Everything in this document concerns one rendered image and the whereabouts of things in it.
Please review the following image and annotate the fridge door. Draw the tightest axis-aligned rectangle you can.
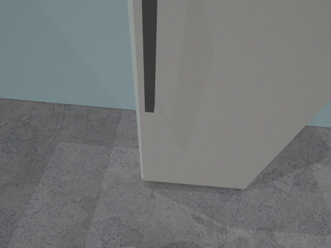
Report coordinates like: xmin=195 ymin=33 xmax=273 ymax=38
xmin=132 ymin=0 xmax=331 ymax=189

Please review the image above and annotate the handle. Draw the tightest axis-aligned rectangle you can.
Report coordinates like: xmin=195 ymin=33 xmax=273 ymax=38
xmin=142 ymin=0 xmax=157 ymax=113

